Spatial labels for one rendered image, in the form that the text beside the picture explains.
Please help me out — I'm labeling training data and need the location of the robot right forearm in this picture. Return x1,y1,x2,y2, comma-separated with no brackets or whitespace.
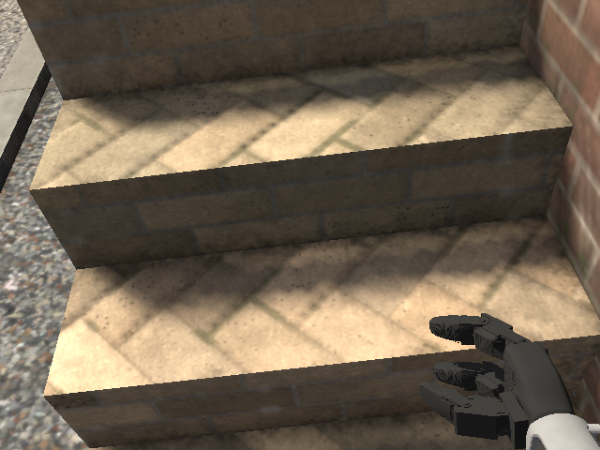
526,413,600,450

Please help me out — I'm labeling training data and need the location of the robot right hand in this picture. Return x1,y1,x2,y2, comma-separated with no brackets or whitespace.
419,313,576,450

